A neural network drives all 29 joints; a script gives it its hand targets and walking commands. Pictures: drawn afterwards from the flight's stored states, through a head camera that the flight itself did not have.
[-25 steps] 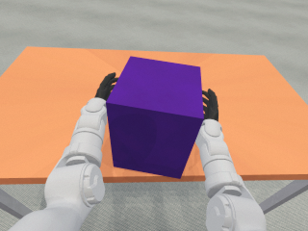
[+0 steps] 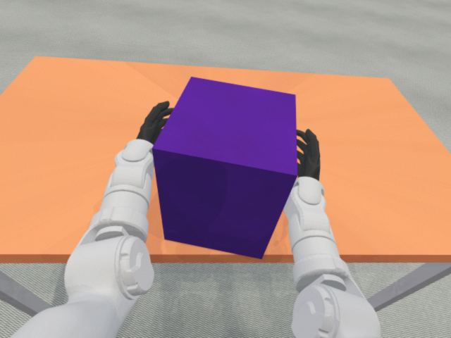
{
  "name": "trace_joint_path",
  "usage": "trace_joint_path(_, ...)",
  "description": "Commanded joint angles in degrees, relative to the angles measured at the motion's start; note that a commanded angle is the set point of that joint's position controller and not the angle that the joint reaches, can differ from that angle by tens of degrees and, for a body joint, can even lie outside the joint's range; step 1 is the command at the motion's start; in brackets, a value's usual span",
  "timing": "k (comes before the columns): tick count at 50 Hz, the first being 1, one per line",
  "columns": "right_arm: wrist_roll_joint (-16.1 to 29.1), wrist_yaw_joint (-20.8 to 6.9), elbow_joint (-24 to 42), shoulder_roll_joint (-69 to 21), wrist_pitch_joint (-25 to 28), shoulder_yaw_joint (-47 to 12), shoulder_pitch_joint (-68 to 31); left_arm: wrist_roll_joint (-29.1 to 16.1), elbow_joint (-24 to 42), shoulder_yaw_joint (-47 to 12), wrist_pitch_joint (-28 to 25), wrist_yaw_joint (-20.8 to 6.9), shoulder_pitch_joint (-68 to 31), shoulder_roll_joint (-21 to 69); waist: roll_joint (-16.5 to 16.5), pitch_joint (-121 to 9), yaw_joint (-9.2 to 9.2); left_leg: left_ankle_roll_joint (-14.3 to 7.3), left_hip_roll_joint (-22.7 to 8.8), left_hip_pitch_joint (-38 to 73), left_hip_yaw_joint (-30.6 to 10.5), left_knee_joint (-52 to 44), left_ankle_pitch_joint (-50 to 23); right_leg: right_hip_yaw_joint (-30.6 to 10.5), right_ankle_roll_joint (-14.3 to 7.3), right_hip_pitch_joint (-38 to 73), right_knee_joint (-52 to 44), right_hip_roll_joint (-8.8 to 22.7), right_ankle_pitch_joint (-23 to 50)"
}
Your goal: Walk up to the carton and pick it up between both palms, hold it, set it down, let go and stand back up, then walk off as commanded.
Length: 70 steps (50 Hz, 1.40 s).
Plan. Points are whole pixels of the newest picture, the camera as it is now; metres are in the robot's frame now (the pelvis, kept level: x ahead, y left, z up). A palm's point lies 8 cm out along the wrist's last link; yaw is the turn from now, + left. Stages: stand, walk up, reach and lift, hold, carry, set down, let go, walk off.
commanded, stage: set down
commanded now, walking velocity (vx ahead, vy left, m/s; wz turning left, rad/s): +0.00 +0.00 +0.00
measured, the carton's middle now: (227, 170) +0.40 -0.03 +0.07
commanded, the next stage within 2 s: none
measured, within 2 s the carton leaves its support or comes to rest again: rests again in 0.44 s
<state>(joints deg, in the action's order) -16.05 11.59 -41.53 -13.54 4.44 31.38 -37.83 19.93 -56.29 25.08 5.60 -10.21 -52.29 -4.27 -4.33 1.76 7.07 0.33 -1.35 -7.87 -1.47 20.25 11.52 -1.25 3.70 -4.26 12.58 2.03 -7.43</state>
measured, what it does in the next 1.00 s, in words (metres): stands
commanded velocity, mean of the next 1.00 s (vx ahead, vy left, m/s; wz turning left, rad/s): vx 0.00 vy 0.00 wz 0.00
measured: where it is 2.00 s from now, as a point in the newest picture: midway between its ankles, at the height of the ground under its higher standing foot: outside the picture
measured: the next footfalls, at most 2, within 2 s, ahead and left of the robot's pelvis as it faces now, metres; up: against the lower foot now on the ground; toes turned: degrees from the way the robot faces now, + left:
none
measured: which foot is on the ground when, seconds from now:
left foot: down 0.00-1.00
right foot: down 0.00-1.00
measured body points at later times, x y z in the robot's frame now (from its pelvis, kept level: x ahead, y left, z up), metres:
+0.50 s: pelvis +0.00 +0.00 +0.00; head +0.07 +0.02 +0.44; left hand +0.48 +0.11 +0.08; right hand +0.39 -0.19 +0.05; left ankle -0.01 +0.12 -0.75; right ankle -0.01 -0.16 -0.75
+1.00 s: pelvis -0.02 +0.01 -0.01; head +0.01 +0.03 +0.44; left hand +0.44 +0.12 +0.08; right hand +0.35 -0.17 +0.06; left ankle -0.01 +0.12 -0.75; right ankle -0.01 -0.16 -0.75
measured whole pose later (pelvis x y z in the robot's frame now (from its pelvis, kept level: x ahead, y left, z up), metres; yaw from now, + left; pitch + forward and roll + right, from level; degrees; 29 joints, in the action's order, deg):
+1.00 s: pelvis -0.02 +0.01 -0.01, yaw +0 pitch +7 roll -2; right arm 2.0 18.4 -51.4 -3.6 8.8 8.2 -36.0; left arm -1.8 -61.9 9.6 4.9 -2.7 -51.2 -10.4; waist -0.3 -3.6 8.4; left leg 0.4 -1.4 -22.1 -1.4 27.6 12.1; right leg -1.2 4.3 -17.8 18.4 2.0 -7.3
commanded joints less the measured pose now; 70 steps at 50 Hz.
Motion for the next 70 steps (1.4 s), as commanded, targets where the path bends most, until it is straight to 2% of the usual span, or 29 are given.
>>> trace_joint_path(1, -7.4, -7.3, 5.3, -20.0, 3.5, -13.5, -34.5, 0.7, -2.2, -7.9, -2.3, -5.6, -30.8, 24.0, 7.0, -17.4, -0.82, 0.4, 2.7, 0.8, 10.1, -5.3, -3.3, 7.9, 1.4, 8.0, 2.2, -3.2, 7.2)
trace_joint_path(9, -6.7, -4.8, 1.6, -5.3, 4.0, -10.1, -28.6, 0.3, -0.6, -4.0, -3.8, -2.1, -28.1, 7.9, 7.9, -14.7, -1.46, 0.7, 2.6, 3.0, 10.2, -5.2, -6.3, 8.4, 0.9, 5.2, 2.1, -3.5, 5.5)
trace_joint_path(11, -5.3, -3.3, -1.2, -3.3, 3.9, -9.5, -27.0, -0.2, -1.8, -3.9, -3.6, -0.2, -27.9, 4.1, 8.3, -11.8, -1.10, 0.2, 2.5, 1.8, 10.3, -5.5, -4.3, 8.1, 1.0, 3.5, 1.7, -3.0, 4.9)
trace_joint_path(12, -6.1, -3.2, -3.3, -6.8, 3.8, -8.7, -26.8, -0.3, 1.0, -6.0, -3.9, -0.2, -30.5, 8.9, 9.1, -10.7, 1.10, 0.5, 2.2, 1.7, 9.6, -5.8, -4.2, 8.4, 1.0, 3.1, 1.4, -3.5, 4.3)
trace_joint_path(15, -2.6, -2.1, -3.3, 1.6, 4.1, -10.7, -25.3, -1.3, -0.4, -4.5, -4.0, 1.4, -27.5, -1.9, 8.2, -13.8, -1.72, 0.2, 2.1, 1.8, 10.3, -5.0, -6.1, 7.4, 1.2, 4.1, 2.5, -3.3, 8.1)
trace_joint_path(16, -2.8, -1.8, -3.9, -1.7, 4.4, -10.6, -25.9, -1.7, -0.7, -5.4, -4.0, 1.4, -27.0, 1.0, 8.6, -11.9, -0.42, 0.0, 2.2, 2.2, 9.9, -5.2, -6.0, 8.2, 1.0, 2.6, 1.9, -3.2, 6.4)
trace_joint_path(18, 5.0, 0.0, -2.0, 12.8, 5.6, -14.5, -25.0, -9.6, 2.9, -11.0, -4.9, 4.8, -27.8, -10.9, 11.1, -24.2, -0.35, 2.0, 1.5, 6.0, 9.4, -1.8, -14.7, 7.8, -0.2, 0.7, 3.3, -4.9, 11.8)
trace_joint_path(21, 14.0, 2.9, -4.1, 13.9, 5.6, -19.8, -25.8, -15.9, 4.8, -17.4, -4.6, 8.7, -29.8, -13.7, 13.3, -31.6, 0.85, 2.8, 2.0, 6.3, 8.3, 3.7, -22.8, 6.7, -0.3, -2.1, 5.7, -5.6, 21.3)
trace_joint_path(26, 17.4, 5.7, 3.7, 9.4, 8.7, -25.5, -24.8, -21.8, 2.3, -18.9, -7.2, 8.7, -26.7, -14.3, 7.3, -51.4, 0.47, 2.0, 2.9, -0.1, 7.9, 7.3, -27.8, 4.2, 0.7, 4.4, 11.4, -3.8, 43.9)
trace_joint_path(29, 15.7, 6.8, -0.1, 10.9, 8.3, -22.7, -26.6, -21.2, 0.3, -17.7, -7.7, 8.2, -30.0, -14.6, 7.8, -51.6, 3.24, 2.8, 2.4, 0.3, 6.5, 8.8, -30.2, 4.3, 1.3, 3.7, 13.2, -4.0, 47.8)
trace_joint_path(36, 16.2, 7.5, 0.2, 14.3, 7.0, -20.5, -29.8, -22.3, -0.8, -18.4, -5.7, 8.3, -32.7, -16.0, 7.2, -43.3, 4.39, 3.7, 2.2, 0.9, 5.6, 8.2, -26.9, 6.6, 1.0, -2.9, 11.6, -5.7, 36.5)
trace_joint_path(37, 18.4, 7.4, 1.8, 13.7, 8.4, -24.8, -22.1, -21.9, 4.4, -18.1, -4.8, 8.0, -25.3, -15.5, 8.5, -45.7, 2.91, 4.4, 2.2, 5.9, 5.7, 8.7, -32.3, 6.5, 1.0, -0.3, 12.0, -5.8, 40.5)
trace_joint_path(40, 20.5, 7.1, 0.2, 13.9, 8.6, -25.6, -22.0, -20.5, 4.8, -16.7, -4.5, 8.5, -26.4, -17.2, 11.9, -44.0, 0.84, 4.9, 1.7, 6.3, 5.0, 9.2, -31.2, 6.8, 0.6, -4.6, 10.7, -6.1, 31.4)
trace_joint_path(41, 21.0, 7.4, 2.2, 13.5, 9.1, -26.3, -18.0, -20.7, 5.4, -16.3, -3.8, 8.0, -21.8, -17.5, 10.0, -43.7, 0.10, 4.7, 1.7, 7.5, 5.5, 9.5, -34.3, 6.4, 0.6, -4.0, 10.2, -6.3, 34.7)
trace_joint_path(43, 20.1, 7.9, 0.3, 14.8, 8.6, -24.5, -21.6, -22.1, 1.8, -18.3, -3.9, 7.6, -25.3, -17.1, 9.3, -41.6, 2.01, 4.5, 2.0, 5.5, 5.7, 9.2, -28.7, 6.8, 0.4, -6.7, 9.6, -6.2, 31.3)
trace_joint_path(47, 23.3, 8.2, 2.2, 14.7, 8.1, -27.4, -16.9, -22.1, 5.7, -18.5, -2.7, 7.2, -21.2, -17.8, 8.9, -37.1, 0.85, 4.1, 1.9, 6.2, 5.3, 7.9, -27.2, 6.8, 0.1, -4.1, 8.2, -6.6, 27.2)
trace_joint_path(48, 22.5, 8.2, -0.1, 15.3, 6.3, -25.0, -24.0, -23.8, -1.2, -19.7, -3.7, 7.0, -27.8, -18.5, 7.3, -34.7, 1.12, 3.2, 2.0, 1.8, 6.3, 7.1, -19.7, 6.7, 0.2, -7.6, 7.3, -6.2, 20.4)
trace_joint_path(49, 24.2, 8.5, 6.2, 14.8, 7.5, -27.6, -16.8, -24.4, 7.6, -20.7, -2.9, 7.0, -20.0, -17.6, 8.5, -39.0, 0.97, 3.6, 1.7, 6.7, 5.4, 7.3, -24.8, 7.0, -0.2, -4.6, 7.7, -6.5, 25.7)
trace_joint_path(50, 23.3, 8.9, 4.6, 16.3, 6.9, -25.8, -20.6, -24.3, 5.2, -20.2, -3.4, 6.9, -25.0, -19.9, 9.4, -38.2, 1.74, 3.8, 1.9, 5.3, 5.6, 7.9, -22.6, 7.1, -0.2, -7.1, 7.9, -6.5, 22.6)
trace_joint_path(51, 24.4, 8.9, 8.0, 16.0, 6.0, -27.4, -21.8, -25.2, 4.9, -19.7, -3.5, 7.2, -24.9, -20.9, 8.1, -38.1, -0.26, 2.9, 2.4, 3.5, 6.5, 7.4, -18.7, 6.7, -0.1, -5.9, 7.9, -6.3, 20.3)
trace_joint_path(52, 22.4, 8.9, 2.7, 17.0, 5.0, -25.0, -22.9, -24.2, 1.9, -19.3, -4.0, 7.4, -28.1, -21.1, 8.9, -35.8, 1.17, 2.9, 2.6, 1.7, 6.2, 6.7, -14.8, 6.4, -0.7, -7.1, 7.5, -5.9, 17.1)
trace_joint_path(54, 25.4, 9.3, 11.1, 15.4, 4.4, -29.6, -18.3, -25.8, 5.5, -20.1, -2.8, 7.1, -20.6, -21.0, 6.6, -35.2, -0.68, 2.0, 2.4, 1.3, 6.8, 5.2, -12.9, 6.7, -0.8, -2.5, 7.7, -5.9, 18.4)
trace_joint_path(57, 23.8, 9.2, 6.5, 15.9, 1.9, -28.3, -19.2, -25.6, 3.0, -20.3, -2.9, 7.3, -23.6, -21.9, 7.8, -30.4, 0.24, 1.5, 1.9, -1.3, 6.7, 4.1, -4.7, 5.9, -0.8, -5.2, 7.3, -5.1, 9.7)
trace_joint_path(58, 24.8, 9.1, 13.6, 16.7, 0.6, -28.2, -23.3, -28.5, 6.9, -20.8, -2.9, 7.7, -26.0, -23.5, 6.2, -33.0, -0.48, 0.9, 1.8, -1.9, 6.6, 3.0, -2.9, 6.3, -0.7, -3.9, 7.7, -5.3, 8.4)
trace_joint_path(60, 23.6, 9.0, 13.3, 15.3, -0.9, -27.4, -23.5, -29.7, 3.8, -22.4, -3.4, 7.6, -26.3, -22.9, 5.6, -32.8, 0.49, 0.4, 2.2, -5.2, 6.9, 2.8, 1.0, 6.2, -0.8, -3.6, 8.1, -4.7, 5.3)
trace_joint_path(63, 23.9, 9.6, 16.3, 15.2, -2.4, -27.8, -22.6, -30.0, 5.7, -22.0, -2.1, 7.5, -24.9, -24.5, 5.3, -31.9, -0.59, -0.4, 1.6, -5.8, 6.5, 2.5, 2.4, 5.5, -0.8, -3.2, 9.1, -4.6, 4.4)
trace_joint_path(66, 24.8, 9.3, 8.6, 14.6, -4.0, -29.1, -16.0, -27.7, 2.8, -21.3, -0.8, 6.9, -20.4, -24.1, 8.3, -23.2, -0.45, 0.5, 1.4, -4.4, 6.2, 0.9, 3.5, 5.1, -1.3, -2.3, 7.9, -4.4, 3.5)
trace_joint_path(68, 25.3, 9.6, 13.8, 14.8, -4.1, -29.9, -14.2, -27.5, 11.9, -21.0, -0.1, 6.8, -17.3, -22.9, 9.0, -29.1, -0.91, 0.7, 1.1, -0.4, 6.0, 0.7, -1.6, 5.8, -1.3, 0.0, 8.1, -5.1, 7.9)
trace_joint_path(70, 25.2, 9.8, 12.4, 14.3, -3.7, -30.6, -10.1, -26.9, 10.4, -21.2, 0.3, 5.8, -14.1, -22.5, 9.5, -26.6, -0.27, 1.0, 1.3, 1.2, 5.9, 1.5, -1.7, 5.5, -1.5, -1.0, 7.6, -4.7, 7.4)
